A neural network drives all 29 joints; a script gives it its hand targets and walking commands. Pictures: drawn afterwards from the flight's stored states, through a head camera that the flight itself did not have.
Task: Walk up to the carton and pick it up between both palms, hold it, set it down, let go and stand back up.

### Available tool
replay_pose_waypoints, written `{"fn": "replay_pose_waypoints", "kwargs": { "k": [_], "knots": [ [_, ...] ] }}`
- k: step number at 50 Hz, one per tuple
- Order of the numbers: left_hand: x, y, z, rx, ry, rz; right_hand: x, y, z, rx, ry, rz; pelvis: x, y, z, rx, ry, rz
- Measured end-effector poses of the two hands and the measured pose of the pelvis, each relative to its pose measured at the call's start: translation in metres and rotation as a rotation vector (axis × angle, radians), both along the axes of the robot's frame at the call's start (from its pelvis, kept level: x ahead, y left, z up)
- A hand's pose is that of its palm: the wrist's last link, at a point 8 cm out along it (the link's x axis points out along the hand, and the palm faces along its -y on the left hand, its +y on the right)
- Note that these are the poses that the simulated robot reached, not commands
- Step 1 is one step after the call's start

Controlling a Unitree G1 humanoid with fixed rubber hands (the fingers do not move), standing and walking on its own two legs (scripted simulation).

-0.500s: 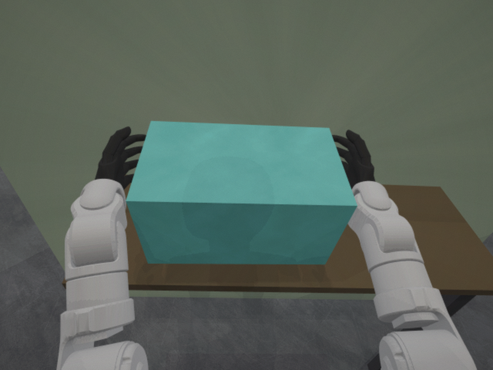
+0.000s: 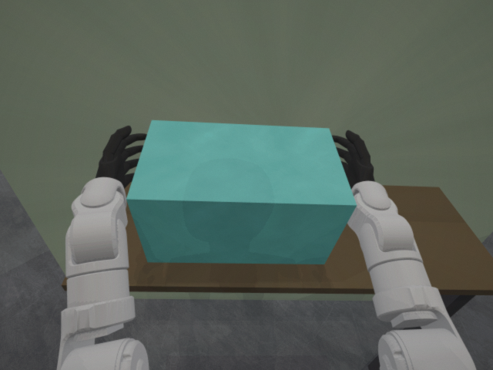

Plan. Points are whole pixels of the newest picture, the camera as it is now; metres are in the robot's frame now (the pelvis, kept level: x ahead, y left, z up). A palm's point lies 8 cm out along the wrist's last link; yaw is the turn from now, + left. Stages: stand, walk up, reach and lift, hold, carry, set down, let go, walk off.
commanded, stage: hold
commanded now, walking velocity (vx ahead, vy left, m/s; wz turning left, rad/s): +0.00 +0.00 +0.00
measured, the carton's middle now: (240, 193) +0.36 +0.01 +0.15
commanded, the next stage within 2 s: none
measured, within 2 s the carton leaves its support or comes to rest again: neither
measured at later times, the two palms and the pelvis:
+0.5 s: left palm (111, 179) +0.35 +0.20 +0.18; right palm (357, 181) +0.36 -0.17 +0.18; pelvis +0.00 +0.00 +0.00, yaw +0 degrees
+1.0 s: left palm (111, 181) +0.34 +0.20 +0.18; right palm (357, 183) +0.36 -0.17 +0.18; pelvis +0.00 +0.00 +0.00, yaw +0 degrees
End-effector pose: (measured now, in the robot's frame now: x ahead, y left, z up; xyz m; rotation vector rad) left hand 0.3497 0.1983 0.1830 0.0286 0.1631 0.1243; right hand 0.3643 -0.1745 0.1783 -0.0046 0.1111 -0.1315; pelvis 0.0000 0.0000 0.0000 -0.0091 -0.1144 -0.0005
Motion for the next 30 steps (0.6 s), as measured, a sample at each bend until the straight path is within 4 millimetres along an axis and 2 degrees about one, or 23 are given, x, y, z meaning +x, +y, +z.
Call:
{"fn": "replay_pose_waypoints", "kwargs": {
  "k": [14,30],
  "knots": [
    [-0.0061,0.0020,-0.0016,-0.003,-0.010,0.005,-0.0038,0.0021,-0.0006,0.001,-0.008,0.006,-0.0003,-0.0002,0.0000,0.000,-0.001,0.001],
    [-0.0033,0.0020,-0.0005,-0.006,-0.004,0.006,-0.0016,0.0021,-0.0002,-0.005,0.000,0.006,-0.0017,-0.0002,0.0000,0.001,-0.001,-0.004]
  ]
}}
